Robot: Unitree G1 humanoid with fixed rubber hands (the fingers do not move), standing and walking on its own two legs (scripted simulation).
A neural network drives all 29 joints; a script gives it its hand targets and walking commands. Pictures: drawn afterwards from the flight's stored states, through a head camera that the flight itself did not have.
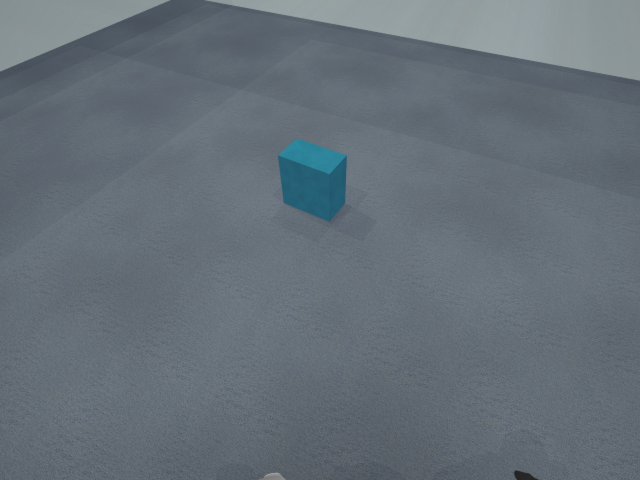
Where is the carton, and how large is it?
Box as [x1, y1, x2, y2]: [278, 139, 346, 221]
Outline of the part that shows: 296,139 278,155 283,200 285,203 329,221 344,203 346,155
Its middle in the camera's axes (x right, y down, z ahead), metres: -0.04 -0.25 +1.72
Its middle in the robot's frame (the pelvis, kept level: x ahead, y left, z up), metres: +1.40 +0.08 -0.63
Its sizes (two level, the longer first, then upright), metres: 0.250 0.144 0.269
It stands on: the floor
